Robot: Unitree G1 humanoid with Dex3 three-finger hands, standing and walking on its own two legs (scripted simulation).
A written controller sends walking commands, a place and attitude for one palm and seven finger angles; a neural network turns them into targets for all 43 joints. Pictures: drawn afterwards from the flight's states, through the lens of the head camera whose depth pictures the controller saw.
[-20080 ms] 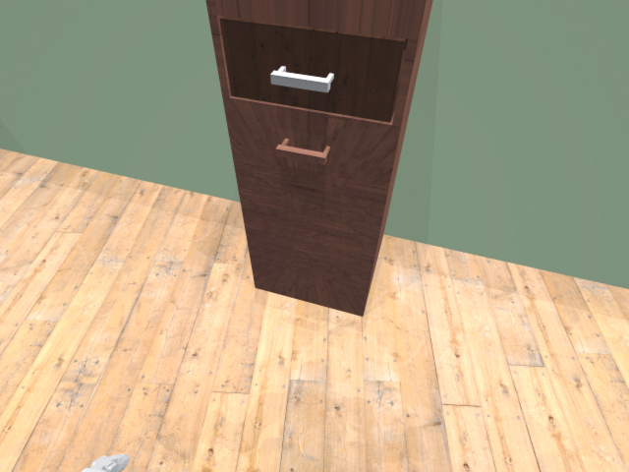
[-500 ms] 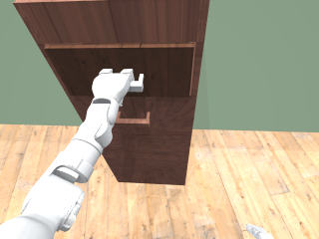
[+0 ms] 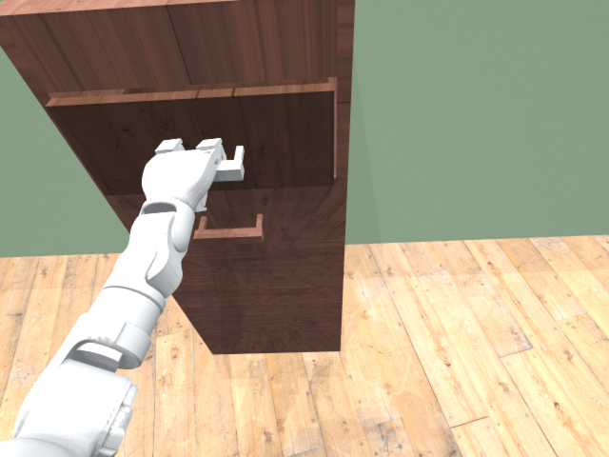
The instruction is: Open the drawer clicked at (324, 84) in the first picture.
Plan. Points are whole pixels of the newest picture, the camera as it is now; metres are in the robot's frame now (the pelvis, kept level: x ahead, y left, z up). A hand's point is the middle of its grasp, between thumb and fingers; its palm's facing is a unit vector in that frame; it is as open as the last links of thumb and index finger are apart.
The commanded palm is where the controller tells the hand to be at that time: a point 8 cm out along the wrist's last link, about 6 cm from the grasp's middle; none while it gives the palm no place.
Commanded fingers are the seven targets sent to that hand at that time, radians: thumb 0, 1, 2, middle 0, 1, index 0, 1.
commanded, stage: pull the drawer open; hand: left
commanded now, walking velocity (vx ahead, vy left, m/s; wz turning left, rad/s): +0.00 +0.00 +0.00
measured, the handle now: (201, 162) +0.50 +0.15 +0.13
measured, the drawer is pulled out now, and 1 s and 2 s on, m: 0.03 0.10 0.28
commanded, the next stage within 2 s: none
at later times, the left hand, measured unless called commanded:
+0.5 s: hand (190, 218) +0.41 +0.15 +0.11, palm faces +0.00 -0.07 -1.00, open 5.6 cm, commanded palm +0.39 +0.16 +0.16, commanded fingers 0.00 0.90 0.90 -0.40 -1.35 -0.40 -1.35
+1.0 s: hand (185, 248) +0.36 +0.15 +0.10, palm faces +0.09 -0.14 -0.99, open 5.7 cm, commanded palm +0.30 +0.17 +0.16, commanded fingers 0.00 0.90 0.90 -0.40 -1.35 -0.40 -1.35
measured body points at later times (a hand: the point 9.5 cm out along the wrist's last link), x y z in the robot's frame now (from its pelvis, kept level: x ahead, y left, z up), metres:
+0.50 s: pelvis +0.00 +0.00 +0.00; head +0.01 -0.03 +0.45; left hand +0.40 +0.16 +0.16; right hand +0.19 -0.22 -0.11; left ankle -0.04 +0.09 -0.73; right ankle -0.05 -0.07 -0.73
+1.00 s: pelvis +0.00 +0.00 +0.00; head +0.01 -0.03 +0.45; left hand +0.35 +0.16 +0.15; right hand +0.13 -0.25 -0.13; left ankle -0.04 +0.09 -0.73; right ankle -0.05 -0.07 -0.73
